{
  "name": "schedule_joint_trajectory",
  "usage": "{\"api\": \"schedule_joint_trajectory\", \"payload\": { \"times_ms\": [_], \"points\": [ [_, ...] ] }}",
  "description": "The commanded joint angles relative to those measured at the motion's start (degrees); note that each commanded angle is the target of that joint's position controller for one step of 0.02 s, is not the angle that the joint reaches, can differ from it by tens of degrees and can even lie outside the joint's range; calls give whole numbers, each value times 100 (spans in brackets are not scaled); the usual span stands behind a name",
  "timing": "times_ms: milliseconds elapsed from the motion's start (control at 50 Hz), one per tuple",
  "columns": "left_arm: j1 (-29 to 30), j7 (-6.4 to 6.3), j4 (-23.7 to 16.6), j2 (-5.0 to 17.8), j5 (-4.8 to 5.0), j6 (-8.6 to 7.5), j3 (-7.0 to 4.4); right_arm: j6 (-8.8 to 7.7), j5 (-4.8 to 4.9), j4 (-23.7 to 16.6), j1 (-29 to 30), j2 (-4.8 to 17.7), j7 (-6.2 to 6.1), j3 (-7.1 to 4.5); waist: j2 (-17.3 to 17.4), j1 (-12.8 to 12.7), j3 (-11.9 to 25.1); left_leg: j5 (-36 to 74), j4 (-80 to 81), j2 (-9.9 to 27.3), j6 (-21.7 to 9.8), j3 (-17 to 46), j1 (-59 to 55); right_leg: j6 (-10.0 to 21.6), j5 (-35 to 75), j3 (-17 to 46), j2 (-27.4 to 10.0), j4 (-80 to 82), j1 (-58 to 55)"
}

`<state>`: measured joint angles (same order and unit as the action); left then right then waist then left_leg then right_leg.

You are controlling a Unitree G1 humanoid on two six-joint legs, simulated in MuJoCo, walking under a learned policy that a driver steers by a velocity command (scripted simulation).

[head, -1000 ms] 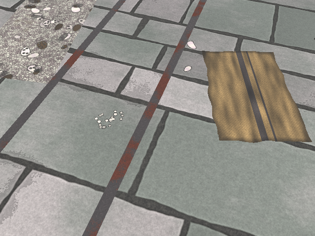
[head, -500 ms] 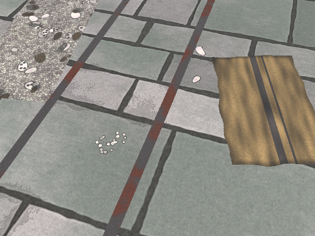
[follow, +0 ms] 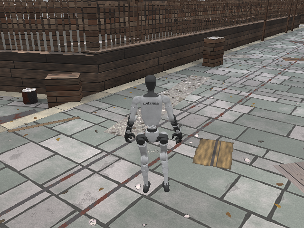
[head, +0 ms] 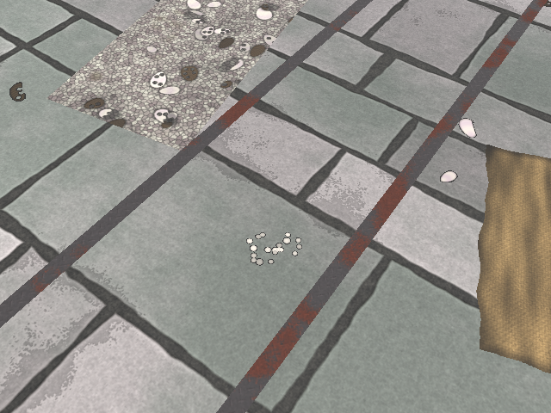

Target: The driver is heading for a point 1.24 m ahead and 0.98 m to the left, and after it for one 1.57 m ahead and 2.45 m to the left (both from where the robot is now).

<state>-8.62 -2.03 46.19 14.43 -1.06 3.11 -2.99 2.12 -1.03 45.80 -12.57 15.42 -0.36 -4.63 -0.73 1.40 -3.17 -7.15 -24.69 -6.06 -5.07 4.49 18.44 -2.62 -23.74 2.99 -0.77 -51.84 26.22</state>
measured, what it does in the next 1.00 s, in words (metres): steps on the spot, turning left: right foot, then left foot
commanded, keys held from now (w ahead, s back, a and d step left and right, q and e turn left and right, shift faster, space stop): q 0.72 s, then w+q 0.28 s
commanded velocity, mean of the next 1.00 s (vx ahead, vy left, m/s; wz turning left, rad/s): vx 0.06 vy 0.00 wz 0.59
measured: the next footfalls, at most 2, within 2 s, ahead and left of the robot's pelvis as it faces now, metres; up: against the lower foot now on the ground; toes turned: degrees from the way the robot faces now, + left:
right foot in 0.18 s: +0.04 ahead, -0.13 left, +0.00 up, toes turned +10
left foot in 0.62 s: -0.04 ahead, +0.08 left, +0.00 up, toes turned +24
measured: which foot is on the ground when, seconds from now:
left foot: down 0.00-0.18, up 0.20-0.60, down 0.62-1.00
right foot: up 0.00-0.16, down 0.18-0.62, up 0.64-1.00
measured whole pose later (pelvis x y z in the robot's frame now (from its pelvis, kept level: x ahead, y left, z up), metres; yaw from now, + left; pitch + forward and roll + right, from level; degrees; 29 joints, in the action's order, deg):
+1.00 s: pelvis -0.01 +0.01 +0.01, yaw +36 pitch +1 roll -1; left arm -10.6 1.2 43.3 17.9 -2.1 1.4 -3.7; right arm 0.1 -1.1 45.0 -19.8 16.3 0.9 -3.2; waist -1.2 2.1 0.0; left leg -11.9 -19.2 -7.0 -5.7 10.3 7.7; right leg -2.8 -17.1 2.1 -1.4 -45.2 26.5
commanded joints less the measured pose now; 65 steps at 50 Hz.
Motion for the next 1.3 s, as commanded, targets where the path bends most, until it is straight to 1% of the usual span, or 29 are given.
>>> {"api": "schedule_joint_trajectory", "payload": {
  "times_ms": [20, 120, 160, 180, 200, 220, 240, 260, 300, 420, 580, 600, 620, 640, 660, 680, 720, 760, 840, 1040, 1080, 1120, 1140, 1160, 1180, 1200, 1220, 1260, 1300],
  "points": [
    [-35, -26, -391, 427, 28, -70, -84, -6, -40, -294, -155, 912, 21, -236, 775, 66, 603, -338, 880, 1434, -896, 1887, -624, 28, 1, -65, 157, 381, 21],
    [-471, -71, -414, 461, 117, -198, -67, 46, -31, -361, 143, 928, 90, -267, 868, -99, 673, 0, 726, 1322, -632, 2372, -362, 280, -35, -73, 422, 1628, -944],
    [-989, -128, -304, 522, 94, -271, -86, 70, 72, -407, 354, 834, 72, -245, 676, -401, 607, -693, 469, 928, -152, 2235, 225, 442, 621, -10, 310, 3209, -1946],
    [-951, -183, -369, 1016, -6, -294, -184, 55, 118, -459, 153, 489, 47, -165, -316, -234, 570, -1811, -461, 358, 219, 1603, 813, 696, -24, 1149, -871, 4004, -2295],
    [-349, -168, -633, 1513, -48, -276, -271, 23, 112, -499, 101, 434, 1, -176, -1335, -140, 317, -2365, -1861, -629, 423, 213, 1653, 1263, -90, 2649, -2130, 4437, -1939],
    [-267, -128, -639, 1275, -121, -263, -231, 11, -115, -449, 200, 863, 2, -265, -783, -102, 177, -2333, -2945, -70, 484, 287, 1346, 1601, 730, 2343, -2239, 4204, -1245],
    [40, -107, -710, 866, -81, -280, -113, 22, -102, -340, 49, 881, 51, -305, -446, 122, 149, -2006, -3468, -36, 473, 324, 1092, 1507, 1327, 1726, -1825, 4014, -1058],
    [278, -84, -768, 705, -56, -288, -69, 66, -92, -224, -172, 817, 98, -299, -408, 264, 115, -1704, -3888, -20, 510, 252, 1063, 1329, 1742, 1096, -1440, 3869, -1072],
    [295, -93, -864, 654, -45, -297, -50, 146, -68, -133, -366, 776, 208, -279, -733, 214, 255, -1512, -4361, 35, 650, 48, 1283, 1258, 2498, 465, -1135, 3637, -1537],
    [-686, -62, -612, 926, -49, -300, -179, 224, 9, -449, 361, 570, 297, -123, -787, -380, 385, -1782, -3247, 347, 919, -267, 1546, 1494, 3732, 179, -1483, 3223, -2806],
    [-410, 132, -569, 1228, -28, -248, -298, 167, 101, -674, 317, 520, 307, -20, -1018, -242, 555, -1585, -977, 379, 478, -924, -211, 1207, 3755, -425, -1637, 2553, -2110],
    [-347, 137, -553, 1223, 26, -225, -301, 116, 48, -627, 131, 509, 270, -15, -825, -63, 589, -916, -189, 329, 384, -932, -696, 967, 3338, -627, -1569, 2182, -1819],
    [-543, 151, -490, 1138, 25, -206, -291, 35, -45, -581, -45, 710, 202, -58, -220, 39, 657, -311, 552, 521, 278, -366, -1357, 605, 2455, -905, -1387, 1474, -1236],
    [-777, 183, -666, 652, -74, -146, -175, -62, -95, -668, -113, 1384, 137, -170, 1454, -157, 695, 1190, 848, 2154, -77, 1814, -2121, 180, -640, -1361, -706, -88, 212],
    [-107, 80, -1008, 622, -60, -44, -111, -78, 38, -636, -551, 1838, 150, -329, 1650, 289, 640, 2835, 584, 2846, -1077, 2570, -1646, 85, -1482, -641, -17, -826, 790],
    [-5, 55, -946, 794, -28, 10, -144, -73, 78, -573, -576, 1509, 142, -259, 903, 237, 512, 2808, 522, 2568, -1210, 2095, -1721, 82, -1171, -271, -206, -1275, 897],
    [-135, 95, -772, 866, 56, -47, -179, -27, 70, -672, 170, 1056, 68, -107, 693, -127, 186, 2111, 606, 1806, -822, 1351, -1382, 97, -243, -105, -306, -1084, 798],
    [-371, 191, -658, 1003, -116, -71, -224, -28, 92, -668, 104, 938, 36, -66, 850, -127, 504, 613, 873, 1455, -759, 1325, -1524, 40, 203, -184, -247, -1038, 647],
    [-13, 306, -731, 897, -133, -82, -208, -118, 41, -527, -325, 1023, 106, -96, 756, 43, 161, -2011, 1479, 1422, -870, 1966, -1534, -11, 500, -164, -167, -389, 1054],
    [665, 314, -956, 761, -51, -404, -111, -347, -34, -356, -843, 1213, 129, -166, 699, 246, 0, -2028, 1215, 1366, -1037, 2582, -1008, 50, 559, -81, 79, 1295, 454],
    [487, 283, -960, 763, 7, -469, -95, -377, -40, -407, -693, 1219, 146, -178, 707, 88, 11, -1959, 1068, 1281, -920, 2711, -565, 135, 565, -36, 170, 1696, -272],
    [-323, 190, -738, 721, 51, -560, -94, -388, -11, -495, -281, 1173, 135, -172, 514, -476, 59, -1891, 557, 931, -595, 2549, 458, 240, 1005, -90, 272, 2592, -1975],
    [-850, 111, -602, 945, 5, -626, -157, -429, 12, -506, -279, 948, 119, -115, 117, -728, 233, -2104, -135, 563, -352, 2195, 1130, 278, 798, 159, -3, 2858, -3011],
    [-1463, 24, -579, 1471, -128, -680, -251, -496, 45, -587, -390, 382, 123, 39, -1027, -899, 693, -2576, -1932, -59, -66, 1176, 1560, 489, -872, 1703, -1443, 3608, -3735],
    [-1508, 8, -553, 1993, -149, -634, -367, -478, 37, -768, -350, 536, 97, 25, -1530, -745, 658, -2791, -3038, -521, -1, 528, 2476, 950, -2762, 3990, -2326, 4503, -3488],
    [-1123, 37, -575, 1639, -121, -603, -318, -427, -81, -665, -465, 805, 93, -13, -890, -382, 90, -2223, -3714, 141, -9, 575, 2572, 1090, -2909, 3828, -2342, 4436, -2845],
    [-832, 83, -645, 1181, -46, -620, -205, -415, -114, -540, -388, 872, 174, -38, -426, -282, -201, -1748, -3776, 311, 11, 512, 2440, 1018, -2254, 3061, -1999, 4370, -2433],
    [-616, 98, -649, 839, -44, -685, -102, -367, -114, -396, -428, 732, 327, -23, -504, -165, -200, -1033, -3757, 550, 179, 269, 2176, 864, -525, 1615, -1408, 4417, -2244],
    [-822, 128, -524, 782, -36, -778, -88, -310, -129, -440, -274, 640, 414, 16, -600, -209, -36, -598, -4050, 616, 264, 137, 2225, 866, 819, 848, -1221, 4362, -2333]
  ]
}}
